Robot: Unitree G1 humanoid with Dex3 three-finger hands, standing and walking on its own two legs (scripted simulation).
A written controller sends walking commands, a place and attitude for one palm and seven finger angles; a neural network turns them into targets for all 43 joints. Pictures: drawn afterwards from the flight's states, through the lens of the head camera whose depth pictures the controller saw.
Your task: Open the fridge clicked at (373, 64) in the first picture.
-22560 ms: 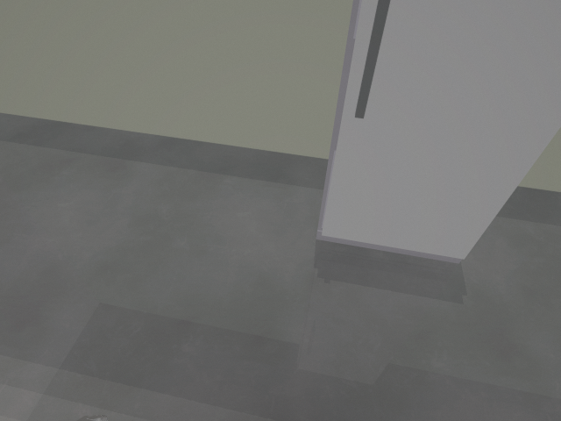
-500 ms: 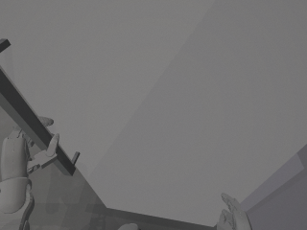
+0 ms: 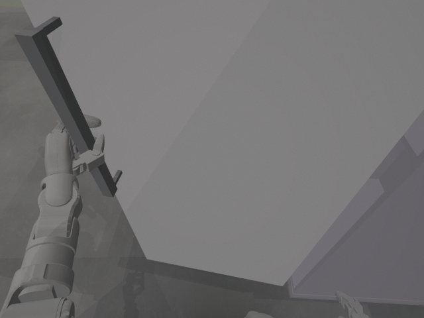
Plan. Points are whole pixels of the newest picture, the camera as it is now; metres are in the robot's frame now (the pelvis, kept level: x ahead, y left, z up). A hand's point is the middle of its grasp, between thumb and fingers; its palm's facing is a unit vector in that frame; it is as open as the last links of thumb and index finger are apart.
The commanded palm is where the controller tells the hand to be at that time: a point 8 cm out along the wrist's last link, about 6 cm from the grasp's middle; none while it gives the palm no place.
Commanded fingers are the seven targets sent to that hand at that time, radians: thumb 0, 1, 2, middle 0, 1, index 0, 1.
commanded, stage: stop walking and hold the door back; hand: left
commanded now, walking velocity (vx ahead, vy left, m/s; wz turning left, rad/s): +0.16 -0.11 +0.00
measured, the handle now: (88, 127) +0.42 +0.25 +0.14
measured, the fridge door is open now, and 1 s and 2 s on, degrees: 82 82 81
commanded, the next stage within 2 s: loosen the grip on the handle in 0.72 s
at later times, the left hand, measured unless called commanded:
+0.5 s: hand (98, 148) +0.40 +0.23 +0.11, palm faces +0.27 -0.94 -0.22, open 5.9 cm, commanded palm +0.35 +0.29 +0.10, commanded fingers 0.00 0.90 0.90 -0.45 -1.40 -0.45 -1.40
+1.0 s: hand (87, 150) +0.38 +0.25 +0.12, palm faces +0.31 -0.93 -0.18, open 7.6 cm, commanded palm +0.34 +0.28 +0.11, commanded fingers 0.00 -0.31 0.32 -0.45 -1.40 -0.45 -1.40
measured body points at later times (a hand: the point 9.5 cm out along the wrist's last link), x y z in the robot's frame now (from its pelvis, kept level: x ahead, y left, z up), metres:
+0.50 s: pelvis +0.01 +0.00 -0.01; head +0.02 +0.01 +0.44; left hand +0.37 +0.28 +0.13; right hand +0.12 -0.29 -0.09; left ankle +0.06 +0.12 -0.74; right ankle +0.05 -0.11 -0.74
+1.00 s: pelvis -0.01 +0.00 -0.01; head -0.01 +0.00 +0.44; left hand +0.36 +0.30 +0.13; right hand +0.11 -0.26 -0.11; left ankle +0.06 +0.12 -0.74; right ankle +0.03 -0.11 -0.74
